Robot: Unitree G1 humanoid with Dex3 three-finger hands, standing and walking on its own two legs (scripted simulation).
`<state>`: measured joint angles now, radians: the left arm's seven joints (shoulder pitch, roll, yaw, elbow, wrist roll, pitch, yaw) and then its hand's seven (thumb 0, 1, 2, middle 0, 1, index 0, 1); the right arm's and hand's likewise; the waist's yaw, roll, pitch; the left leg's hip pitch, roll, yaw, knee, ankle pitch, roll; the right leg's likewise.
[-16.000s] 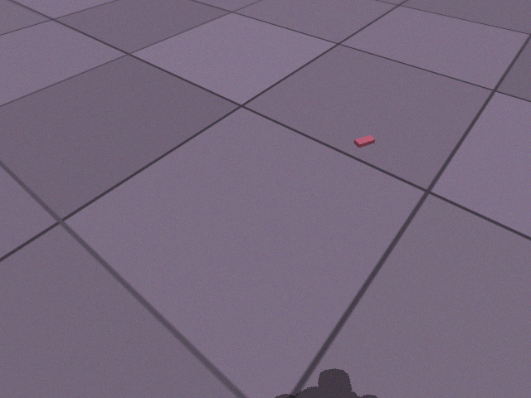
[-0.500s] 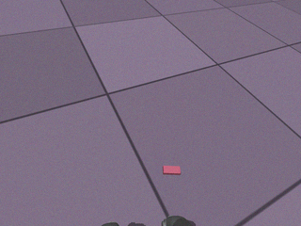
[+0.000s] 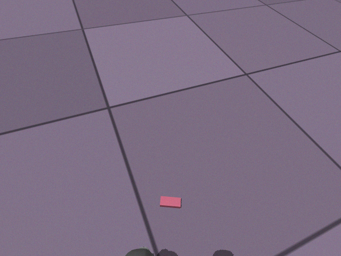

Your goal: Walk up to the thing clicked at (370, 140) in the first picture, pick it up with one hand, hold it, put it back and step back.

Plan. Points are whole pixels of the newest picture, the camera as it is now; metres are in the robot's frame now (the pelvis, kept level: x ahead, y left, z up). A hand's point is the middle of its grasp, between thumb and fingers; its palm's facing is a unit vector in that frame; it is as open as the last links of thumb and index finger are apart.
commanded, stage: walk up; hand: left
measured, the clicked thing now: (170, 202) +0.50 +0.01 -0.73
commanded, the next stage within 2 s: none
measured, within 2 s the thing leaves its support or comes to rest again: neither
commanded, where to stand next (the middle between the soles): +0.14 -0.23 m, yaw +3 degrees
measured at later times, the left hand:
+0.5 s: hand out of the picture +0.14 +0.05 -0.14, palm faces -0.04 -0.92 -0.38, open 7.4 cm
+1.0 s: hand out of the picture +0.13 -0.03 -0.11, palm faces +0.09 -0.91 -0.40, open 7.4 cm
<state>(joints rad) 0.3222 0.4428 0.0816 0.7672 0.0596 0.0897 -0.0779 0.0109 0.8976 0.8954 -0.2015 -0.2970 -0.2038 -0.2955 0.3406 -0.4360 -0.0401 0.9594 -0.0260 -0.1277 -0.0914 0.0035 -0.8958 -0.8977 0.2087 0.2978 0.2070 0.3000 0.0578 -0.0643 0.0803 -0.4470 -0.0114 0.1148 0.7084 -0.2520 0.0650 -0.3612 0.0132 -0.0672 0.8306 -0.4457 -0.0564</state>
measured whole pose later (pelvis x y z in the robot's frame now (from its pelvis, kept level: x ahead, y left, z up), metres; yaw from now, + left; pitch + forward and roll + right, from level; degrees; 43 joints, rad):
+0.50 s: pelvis +0.05 -0.23 -0.01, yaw +0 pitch -1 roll +0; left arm 0.21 0.43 0.08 0.76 0.05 0.07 -0.07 0.01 0.90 0.90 -0.20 -0.30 -0.20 -0.30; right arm 0.28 -0.52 -0.07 1.00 -0.01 -0.06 -0.11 0.01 -0.90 -0.90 0.21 0.30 0.20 0.30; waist 0.02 -0.02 0.10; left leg -0.59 0.07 0.00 1.13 -0.53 0.04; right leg -0.45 -0.04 -0.04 0.88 -0.43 -0.01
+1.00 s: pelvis +0.07 -0.30 +0.03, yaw +4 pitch -2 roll +1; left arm 0.11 0.34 0.02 1.02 0.02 -0.04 0.03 0.01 0.90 0.89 -0.20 -0.30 -0.21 -0.30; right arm 0.04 -0.38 -0.01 1.05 0.01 0.02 -0.01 0.00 -0.90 -0.90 0.21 0.30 0.20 0.30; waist 0.04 0.02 0.12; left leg -0.27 0.00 -0.05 0.62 -0.32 0.03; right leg -0.19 0.01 -0.14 0.50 -0.28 -0.08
